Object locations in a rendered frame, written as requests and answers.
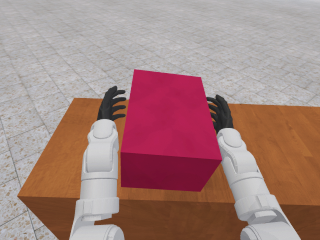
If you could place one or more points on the robot right forearm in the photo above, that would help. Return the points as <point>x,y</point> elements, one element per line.
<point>253,201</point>

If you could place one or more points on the pedestal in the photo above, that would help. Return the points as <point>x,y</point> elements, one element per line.
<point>284,140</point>

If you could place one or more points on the right robot hand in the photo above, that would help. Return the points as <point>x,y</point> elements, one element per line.
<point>223,118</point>

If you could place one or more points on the left robot hand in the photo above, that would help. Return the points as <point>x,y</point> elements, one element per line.
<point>107,109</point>

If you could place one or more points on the robot left forearm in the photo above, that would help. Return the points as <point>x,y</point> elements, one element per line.
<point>98,192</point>

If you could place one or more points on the robot left upper arm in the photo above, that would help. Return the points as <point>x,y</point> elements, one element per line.
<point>98,232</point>

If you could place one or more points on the carton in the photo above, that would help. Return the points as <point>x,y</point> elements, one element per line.
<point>169,141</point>

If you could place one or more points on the robot right upper arm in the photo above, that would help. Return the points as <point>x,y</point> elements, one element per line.
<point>268,231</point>

